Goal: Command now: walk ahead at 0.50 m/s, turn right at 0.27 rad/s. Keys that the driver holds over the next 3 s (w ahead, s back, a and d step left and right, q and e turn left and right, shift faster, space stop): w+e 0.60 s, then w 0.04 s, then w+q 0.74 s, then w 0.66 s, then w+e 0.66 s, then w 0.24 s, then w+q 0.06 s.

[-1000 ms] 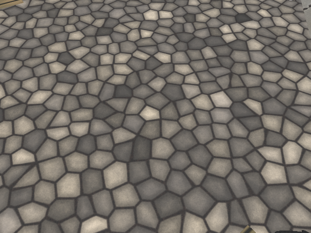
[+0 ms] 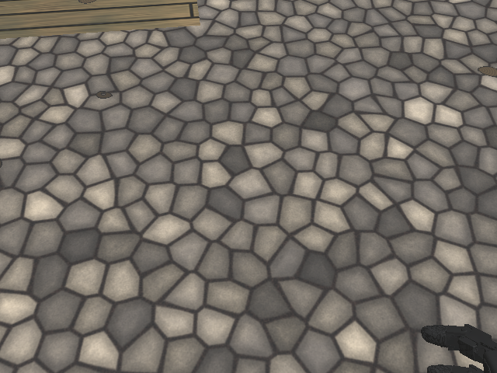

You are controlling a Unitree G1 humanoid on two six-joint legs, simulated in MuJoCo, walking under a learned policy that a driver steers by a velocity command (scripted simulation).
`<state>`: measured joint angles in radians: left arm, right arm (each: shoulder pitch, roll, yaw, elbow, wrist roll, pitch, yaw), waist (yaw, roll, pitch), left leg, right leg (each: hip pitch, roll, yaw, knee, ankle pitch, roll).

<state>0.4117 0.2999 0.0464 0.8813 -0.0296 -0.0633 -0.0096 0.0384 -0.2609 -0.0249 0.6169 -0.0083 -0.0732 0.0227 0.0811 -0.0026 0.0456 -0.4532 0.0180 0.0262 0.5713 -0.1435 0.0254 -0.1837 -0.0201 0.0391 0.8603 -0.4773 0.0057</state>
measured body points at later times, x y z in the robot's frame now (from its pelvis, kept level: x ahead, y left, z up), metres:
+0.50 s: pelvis +0.26 -0.06 -0.01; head +0.29 -0.09 +0.44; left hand +0.52 +0.13 -0.09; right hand +0.22 -0.36 -0.14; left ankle +0.10 +0.11 -0.68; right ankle +0.34 -0.17 -0.73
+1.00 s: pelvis +0.55 -0.13 -0.01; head +0.58 -0.14 +0.44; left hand +0.67 +0.14 -0.13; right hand +0.67 -0.42 -0.09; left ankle +0.70 -0.08 -0.73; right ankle +0.34 -0.17 -0.72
